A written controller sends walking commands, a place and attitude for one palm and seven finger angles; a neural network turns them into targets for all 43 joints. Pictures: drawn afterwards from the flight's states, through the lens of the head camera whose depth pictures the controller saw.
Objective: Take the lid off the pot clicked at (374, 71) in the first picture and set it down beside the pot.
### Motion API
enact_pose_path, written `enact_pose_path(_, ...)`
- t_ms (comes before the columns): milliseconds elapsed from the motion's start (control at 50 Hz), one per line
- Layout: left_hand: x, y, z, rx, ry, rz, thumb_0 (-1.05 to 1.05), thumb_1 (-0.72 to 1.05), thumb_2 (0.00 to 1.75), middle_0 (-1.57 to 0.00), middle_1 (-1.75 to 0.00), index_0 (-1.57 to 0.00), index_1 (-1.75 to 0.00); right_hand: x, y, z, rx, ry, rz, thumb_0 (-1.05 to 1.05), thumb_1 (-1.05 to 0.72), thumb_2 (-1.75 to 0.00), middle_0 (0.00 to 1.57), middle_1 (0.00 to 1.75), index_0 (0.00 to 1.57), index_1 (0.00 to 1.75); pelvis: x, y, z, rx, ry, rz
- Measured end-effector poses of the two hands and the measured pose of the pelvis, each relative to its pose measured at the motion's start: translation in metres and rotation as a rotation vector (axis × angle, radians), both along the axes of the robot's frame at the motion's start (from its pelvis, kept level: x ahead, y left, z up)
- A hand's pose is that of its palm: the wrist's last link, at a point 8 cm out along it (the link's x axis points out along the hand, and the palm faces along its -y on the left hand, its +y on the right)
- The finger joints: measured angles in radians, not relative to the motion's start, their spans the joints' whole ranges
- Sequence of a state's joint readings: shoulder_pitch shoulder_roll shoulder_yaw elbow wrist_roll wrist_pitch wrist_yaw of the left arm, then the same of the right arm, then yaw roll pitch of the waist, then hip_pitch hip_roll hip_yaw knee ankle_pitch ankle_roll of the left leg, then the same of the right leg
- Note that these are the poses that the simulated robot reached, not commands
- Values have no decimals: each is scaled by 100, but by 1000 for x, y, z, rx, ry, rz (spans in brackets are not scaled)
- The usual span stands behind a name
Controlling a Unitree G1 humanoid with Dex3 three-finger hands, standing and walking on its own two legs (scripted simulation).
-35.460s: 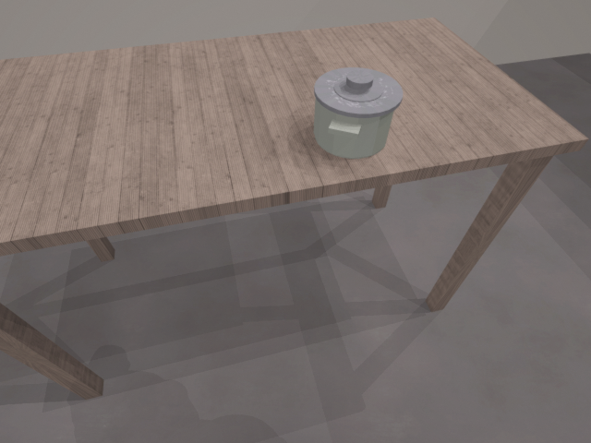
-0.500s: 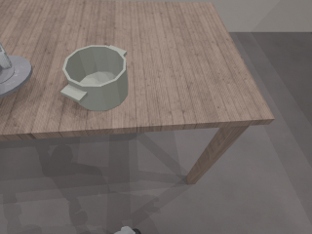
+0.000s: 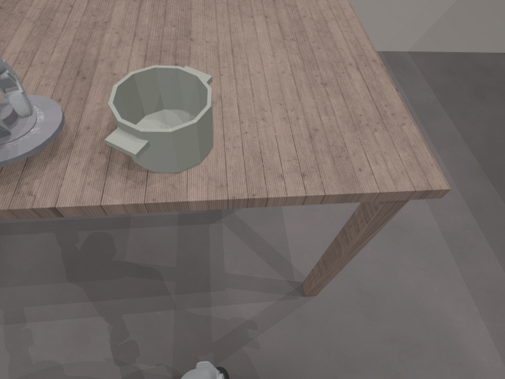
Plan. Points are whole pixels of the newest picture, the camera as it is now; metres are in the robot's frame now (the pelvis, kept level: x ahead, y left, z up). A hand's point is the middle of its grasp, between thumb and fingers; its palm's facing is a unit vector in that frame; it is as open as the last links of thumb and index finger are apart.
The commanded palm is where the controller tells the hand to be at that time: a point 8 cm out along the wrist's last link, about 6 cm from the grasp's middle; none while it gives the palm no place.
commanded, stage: lower the lid onto the table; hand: left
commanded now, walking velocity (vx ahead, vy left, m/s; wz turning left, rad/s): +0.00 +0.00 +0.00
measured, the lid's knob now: out of the picture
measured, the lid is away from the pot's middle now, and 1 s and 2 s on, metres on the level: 0.23 0.25 0.25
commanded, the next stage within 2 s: open the fingers wide in 0.46 s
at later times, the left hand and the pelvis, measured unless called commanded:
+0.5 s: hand out of the picture +0.45 +0.35 +0.12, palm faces -0.46 -0.22 -0.86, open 7.2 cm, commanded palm +0.51 +0.35 +0.18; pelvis -0.01 +0.00 -0.01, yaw +0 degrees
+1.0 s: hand out of the picture +0.43 +0.36 +0.12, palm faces -0.41 -0.13 -0.90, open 7.3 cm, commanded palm +0.47 +0.35 +0.18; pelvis -0.01 +0.00 -0.01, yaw +0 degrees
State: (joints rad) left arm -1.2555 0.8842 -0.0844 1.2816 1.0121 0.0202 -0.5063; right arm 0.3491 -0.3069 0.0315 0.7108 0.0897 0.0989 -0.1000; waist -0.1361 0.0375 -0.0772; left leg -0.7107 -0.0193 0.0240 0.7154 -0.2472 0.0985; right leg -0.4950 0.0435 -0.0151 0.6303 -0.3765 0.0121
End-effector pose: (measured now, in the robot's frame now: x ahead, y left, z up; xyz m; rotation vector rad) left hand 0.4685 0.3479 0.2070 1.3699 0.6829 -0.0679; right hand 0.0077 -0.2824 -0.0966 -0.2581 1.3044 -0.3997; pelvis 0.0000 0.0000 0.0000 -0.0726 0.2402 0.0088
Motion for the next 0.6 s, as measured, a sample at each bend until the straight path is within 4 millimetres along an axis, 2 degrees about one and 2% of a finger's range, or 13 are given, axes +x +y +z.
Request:
enact_pose_path(220,-5,5,-17,-2,29,5,4,18,87,-58,-105,-74,-102,-9,0,-1,-14,5,-8,0,-90,-89,20,30,20,30,-4,0,-4,-5,5,-4)
enact_pose_path(380,-6,7,-22,6,30,-5,4,18,87,-58,-105,-74,-102,-18,0,-2,-20,34,-11,0,-90,-89,20,30,20,30,-5,1,-5,-9,13,-2)
enact_pose_path(600,-8,5,-29,5,4,-32,4,17,86,-59,-106,-75,-103,-20,2,-5,-12,27,-19,0,-90,-89,20,30,20,30,-8,2,-8,-10,22,-6)
